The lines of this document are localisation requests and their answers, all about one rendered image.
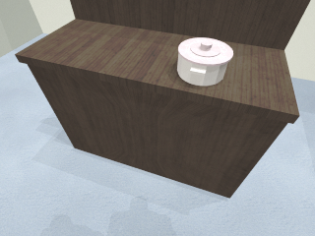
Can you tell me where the knob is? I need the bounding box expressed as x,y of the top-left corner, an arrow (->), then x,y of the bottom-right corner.
201,40 -> 213,49

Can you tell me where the table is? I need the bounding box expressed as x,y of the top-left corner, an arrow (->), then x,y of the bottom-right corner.
15,0 -> 311,199

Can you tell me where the lid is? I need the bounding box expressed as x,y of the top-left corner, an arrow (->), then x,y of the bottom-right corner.
178,37 -> 233,67

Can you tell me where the pot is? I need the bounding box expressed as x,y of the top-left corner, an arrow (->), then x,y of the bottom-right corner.
177,54 -> 228,87

